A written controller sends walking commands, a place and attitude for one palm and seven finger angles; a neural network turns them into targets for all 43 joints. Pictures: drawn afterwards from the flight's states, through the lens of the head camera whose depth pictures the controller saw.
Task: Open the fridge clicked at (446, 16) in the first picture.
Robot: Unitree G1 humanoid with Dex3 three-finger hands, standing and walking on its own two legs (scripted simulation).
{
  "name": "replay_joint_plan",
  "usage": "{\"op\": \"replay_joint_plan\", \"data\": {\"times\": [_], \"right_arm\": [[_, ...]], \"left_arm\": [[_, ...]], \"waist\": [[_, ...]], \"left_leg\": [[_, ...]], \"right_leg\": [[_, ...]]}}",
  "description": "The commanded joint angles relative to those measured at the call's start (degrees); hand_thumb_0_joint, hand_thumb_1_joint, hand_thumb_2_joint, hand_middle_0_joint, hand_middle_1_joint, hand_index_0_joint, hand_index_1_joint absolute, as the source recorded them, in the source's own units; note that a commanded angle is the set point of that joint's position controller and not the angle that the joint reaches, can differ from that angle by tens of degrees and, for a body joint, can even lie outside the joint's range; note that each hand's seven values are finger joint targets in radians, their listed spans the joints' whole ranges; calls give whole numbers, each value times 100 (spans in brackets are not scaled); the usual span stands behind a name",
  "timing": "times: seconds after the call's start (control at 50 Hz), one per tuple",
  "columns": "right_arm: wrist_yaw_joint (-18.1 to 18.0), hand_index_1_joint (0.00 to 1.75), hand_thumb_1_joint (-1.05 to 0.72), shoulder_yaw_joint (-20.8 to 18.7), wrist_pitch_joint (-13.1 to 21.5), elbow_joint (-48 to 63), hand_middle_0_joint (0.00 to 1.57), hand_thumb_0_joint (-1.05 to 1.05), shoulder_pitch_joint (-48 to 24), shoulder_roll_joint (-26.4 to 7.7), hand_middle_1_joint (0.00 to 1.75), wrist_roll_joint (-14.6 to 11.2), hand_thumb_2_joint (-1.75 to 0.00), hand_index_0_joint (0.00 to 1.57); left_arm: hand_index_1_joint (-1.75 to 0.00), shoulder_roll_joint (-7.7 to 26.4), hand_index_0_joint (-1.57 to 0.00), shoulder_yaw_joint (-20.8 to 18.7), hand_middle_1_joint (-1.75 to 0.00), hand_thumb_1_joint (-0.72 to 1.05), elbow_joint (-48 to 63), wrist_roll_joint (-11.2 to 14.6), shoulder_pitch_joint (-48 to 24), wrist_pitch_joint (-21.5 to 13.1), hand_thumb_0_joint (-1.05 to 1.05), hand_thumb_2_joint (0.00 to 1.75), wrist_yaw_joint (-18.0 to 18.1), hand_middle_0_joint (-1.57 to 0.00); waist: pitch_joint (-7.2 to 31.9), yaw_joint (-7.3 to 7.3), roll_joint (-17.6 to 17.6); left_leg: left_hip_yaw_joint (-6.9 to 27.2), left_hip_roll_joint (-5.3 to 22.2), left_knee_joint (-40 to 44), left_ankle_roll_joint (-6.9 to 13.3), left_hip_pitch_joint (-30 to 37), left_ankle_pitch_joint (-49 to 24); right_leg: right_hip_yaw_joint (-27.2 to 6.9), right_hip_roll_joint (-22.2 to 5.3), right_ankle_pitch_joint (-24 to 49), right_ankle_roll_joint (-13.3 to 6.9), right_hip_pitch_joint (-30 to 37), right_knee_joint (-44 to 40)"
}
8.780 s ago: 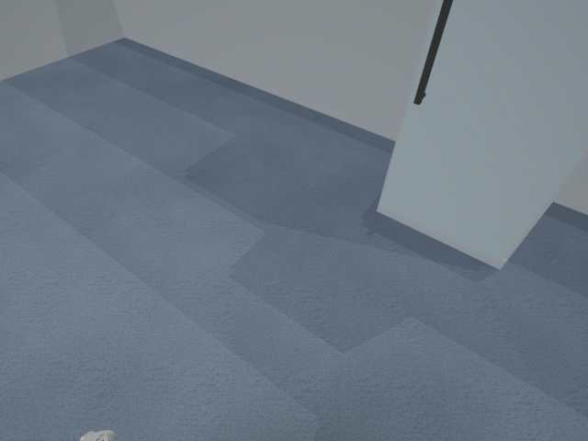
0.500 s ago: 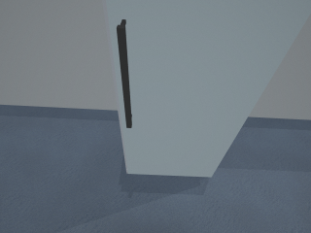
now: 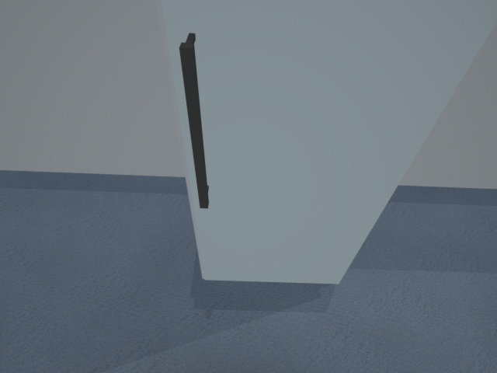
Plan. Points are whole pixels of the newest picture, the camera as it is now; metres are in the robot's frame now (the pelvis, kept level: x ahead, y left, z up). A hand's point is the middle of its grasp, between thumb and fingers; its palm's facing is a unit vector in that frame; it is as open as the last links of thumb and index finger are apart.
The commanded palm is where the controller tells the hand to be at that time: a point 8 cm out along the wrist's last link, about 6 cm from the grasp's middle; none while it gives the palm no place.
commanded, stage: look again from close up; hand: left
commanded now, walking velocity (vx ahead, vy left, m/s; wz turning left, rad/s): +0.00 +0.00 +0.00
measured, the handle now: (199, 137) +0.55 +0.14 +0.07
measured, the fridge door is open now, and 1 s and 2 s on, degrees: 0 0 0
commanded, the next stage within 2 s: raise the hand to about handle height in 1.58 s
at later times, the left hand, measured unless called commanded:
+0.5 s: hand out of the picture -0.01 +0.14 -0.18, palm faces +0.04 -0.99 -0.15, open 7.4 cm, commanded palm none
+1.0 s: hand out of the picture +0.00 +0.14 -0.18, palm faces +0.04 -0.99 -0.16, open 7.4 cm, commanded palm none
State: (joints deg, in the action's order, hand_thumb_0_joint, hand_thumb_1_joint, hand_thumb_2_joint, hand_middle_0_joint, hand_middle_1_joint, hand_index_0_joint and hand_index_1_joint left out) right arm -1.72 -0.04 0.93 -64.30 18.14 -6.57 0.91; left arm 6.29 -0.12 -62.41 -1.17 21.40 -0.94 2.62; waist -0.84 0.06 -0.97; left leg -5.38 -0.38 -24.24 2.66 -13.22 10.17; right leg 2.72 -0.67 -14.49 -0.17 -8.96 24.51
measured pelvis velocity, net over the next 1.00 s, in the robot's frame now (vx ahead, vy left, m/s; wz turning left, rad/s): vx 0.02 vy -0.01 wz -0.02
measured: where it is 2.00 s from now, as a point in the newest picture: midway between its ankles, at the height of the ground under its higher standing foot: outside the picture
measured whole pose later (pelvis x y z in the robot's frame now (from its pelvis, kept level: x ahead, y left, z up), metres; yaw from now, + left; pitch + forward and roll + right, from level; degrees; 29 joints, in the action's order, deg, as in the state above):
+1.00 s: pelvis +0.02 -0.01 +0.00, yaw -1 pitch -1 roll +0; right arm -2.1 0.2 1.2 -65.4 17.3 -6.9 0.9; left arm 6.6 0.0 -63.1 -1.0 20.4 -1.3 2.7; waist -1.1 0.3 -1.0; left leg -5.7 0.8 -24.1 1.3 -10.9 12.0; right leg 2.2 0.5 -15.9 -1.3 -6.7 23.6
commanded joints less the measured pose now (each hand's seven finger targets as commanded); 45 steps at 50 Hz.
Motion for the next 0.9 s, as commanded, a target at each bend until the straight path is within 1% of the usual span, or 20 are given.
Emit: {"op": "replay_joint_plan", "data": {"times": [0.0,0.06,0.08,0.12,0.24,0.44,0.5,0.52,0.54,0.56,0.62,0.64,0.68,0.7,0.74,0.82,0.86,0.88], "right_arm": [[2,30,-90,-73,64,136,20,0,394,-523,30,-28,-90,20],[0,30,-90,-80,64,141,20,0,398,-520,30,-23,-90,20],[0,30,-90,-78,66,138,20,0,387,-532,30,-20,-90,20],[1,30,-90,-78,75,136,20,0,377,-520,30,-25,-90,20],[-1,30,-90,-67,72,107,20,0,367,-502,30,-27,-90,20],[-12,30,-90,-56,90,75,20,0,348,-508,30,-27,-90,20],[-9,30,-90,-55,81,65,20,0,330,-504,30,-31,-90,20],[-12,30,-90,-54,85,58,20,0,355,-490,30,-27,-90,20],[-15,30,-90,-47,85,60,20,0,337,-508,30,-23,-90,20],[-14,30,-90,-51,86,54,20,0,341,-486,30,-24,-90,20],[-16,30,-90,-48,86,52,20,0,319,-486,30,-28,-90,20],[-17,30,-90,-52,85,51,20,0,339,-502,30,-24,-90,20],[-19,30,-90,-49,88,49,20,0,333,-501,30,-26,-90,20],[-17,30,-90,-41,83,49,20,0,323,-505,30,-31,-90,20],[-24,30,-90,-49,94,43,20,0,327,-511,30,-24,-90,20],[-29,30,-90,-52,101,39,20,0,330,-509,30,-27,-90,20],[-28,30,-90,-46,93,26,20,0,311,-513,30,-29,-90,20],[-29,30,-90,-48,92,36,20,0,302,-522,30,-28,-90,20]], "left_arm": [[-30,399,-20,-44,-30,90,105,13,570,-62,0,90,0,-20],[-30,381,-20,-46,-30,90,103,18,558,-59,0,90,-3,-20],[-30,384,-20,-45,-30,90,95,18,564,-57,0,90,-6,-20],[-30,391,-20,-46,-30,90,94,14,572,-71,0,90,-1,-20],[-30,405,-20,-39,-30,90,77,22,534,-73,0,90,-1,-20],[-30,433,-20,-38,-30,90,72,32,514,-87,0,90,1,-20],[-30,440,-20,-35,-30,90,69,27,523,-85,0,90,5,-20],[-30,437,-20,-40,-30,90,60,27,493,-87,0,90,6,-20],[-30,432,-20,-34,-30,90,60,36,499,-86,0,90,2,-20],[-30,440,-20,-39,-30,90,52,34,497,-85,0,90,3,-20],[-30,443,-20,-33,-30,90,51,31,513,-91,0,90,5,-20],[-30,452,-20,-35,-30,90,56,33,494,-92,0,90,5,-20],[-30,449,-20,-39,-30,90,51,37,483,-88,0,90,1,-20],[-30,468,-20,-33,-30,90,62,31,494,-90,0,90,5,-20],[-30,455,-20,-39,-30,90,54,35,492,-97,0,90,6,-20],[-30,467,-20,-45,-30,90,57,31,482,-100,0,90,10,-20],[-30,482,-20,-39,-30,90,34,35,474,-100,0,90,9,-20],[-30,467,-20,-41,-30,90,37,37,482,-95,0,90,8,-20]], "waist": [[-487,9,104],[-484,-8,94],[-501,1,156],[-405,1,46],[-480,3,60],[-368,11,33],[-439,25,70],[-417,2,14],[-438,15,96],[-416,15,105],[-434,25,43],[-390,7,11],[-430,16,97],[-458,25,30],[-355,16,41],[-349,17,85],[-398,20,55],[-420,21,103]], "left_leg": [[807,684,704,-71,-29,355],[814,688,739,-70,2,448],[799,692,756,-73,-10,496],[752,685,670,-65,74,230],[714,681,645,-76,85,196],[644,684,503,-75,222,-215],[630,688,489,-82,207,-195],[630,688,498,-80,193,-254],[628,685,501,-81,218,-233],[622,689,512,-81,228,-215],[606,693,477,-81,242,-315],[606,694,478,-88,263,-320],[608,688,493,-90,250,-272],[604,704,469,-88,240,-332],[597,700,444,-86,312,-462],[575,717,428,-86,344,-592],[569,720,447,-94,346,-522],[576,712,471,-96,334,-453]], "right_leg": [[-505,-498,298,-200,-463,-496],[-512,-493,214,-202,-510,-492],[-505,-500,211,-199,-518,-491],[-520,-515,360,-200,-452,-496],[-560,-510,322,-205,-498,-515],[-589,-522,520,-209,-413,-508],[-595,-516,492,-205,-436,-540],[-590,-516,532,-211,-411,-519],[-605,-514,504,-214,-443,-525],[-597,-521,500,-215,-425,-526],[-611,-528,585,-209,-406,-545],[-609,-517,576,-210,-383,-542],[-616,-519,536,-212,-408,-551],[-607,-519,589,-209,-392,-559],[-626,-519,691,-214,-342,-544],[-613,-525,816,-210,-306,-533],[-602,-524,750,-205,-325,-552],[-618,-526,682,-205,-350,-571]]}}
